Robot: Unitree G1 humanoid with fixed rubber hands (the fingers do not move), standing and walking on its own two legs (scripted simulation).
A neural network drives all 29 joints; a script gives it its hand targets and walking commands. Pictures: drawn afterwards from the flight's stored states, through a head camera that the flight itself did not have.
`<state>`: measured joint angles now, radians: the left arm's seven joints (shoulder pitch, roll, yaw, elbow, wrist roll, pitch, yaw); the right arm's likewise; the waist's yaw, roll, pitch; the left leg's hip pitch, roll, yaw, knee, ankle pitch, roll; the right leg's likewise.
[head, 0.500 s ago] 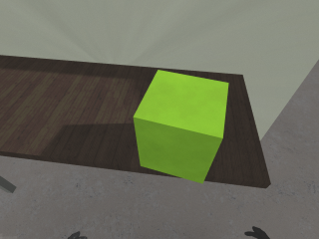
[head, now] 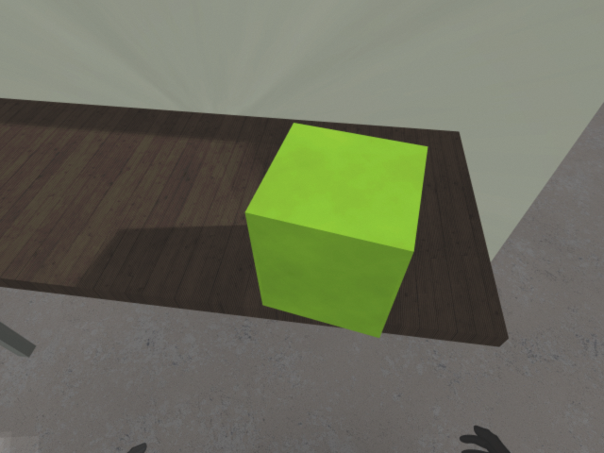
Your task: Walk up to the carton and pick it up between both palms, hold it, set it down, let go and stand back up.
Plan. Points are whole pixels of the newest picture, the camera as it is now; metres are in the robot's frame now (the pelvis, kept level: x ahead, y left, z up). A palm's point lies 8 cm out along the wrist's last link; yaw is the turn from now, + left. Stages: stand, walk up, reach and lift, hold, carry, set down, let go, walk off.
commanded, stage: reach and lift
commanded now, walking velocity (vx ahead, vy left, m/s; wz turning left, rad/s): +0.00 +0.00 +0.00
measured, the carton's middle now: (337, 233) +0.43 -0.03 +0.01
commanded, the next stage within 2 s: none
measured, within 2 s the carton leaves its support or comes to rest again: neither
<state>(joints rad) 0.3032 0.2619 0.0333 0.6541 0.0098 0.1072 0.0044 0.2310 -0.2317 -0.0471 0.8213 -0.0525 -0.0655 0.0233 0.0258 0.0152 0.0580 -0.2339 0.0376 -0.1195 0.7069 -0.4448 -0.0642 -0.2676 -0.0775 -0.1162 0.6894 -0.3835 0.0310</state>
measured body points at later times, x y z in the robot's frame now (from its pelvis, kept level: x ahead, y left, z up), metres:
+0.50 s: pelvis -0.06 +0.00 +0.01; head -0.05 +0.04 +0.46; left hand +0.13 +0.24 -0.09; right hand +0.09 -0.21 -0.07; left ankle -0.04 +0.16 -0.72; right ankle -0.01 -0.14 -0.72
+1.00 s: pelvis -0.03 +0.02 +0.02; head -0.03 +0.03 +0.47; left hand +0.19 +0.23 -0.05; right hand +0.15 -0.18 -0.06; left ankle -0.04 +0.16 -0.72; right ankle -0.01 -0.14 -0.72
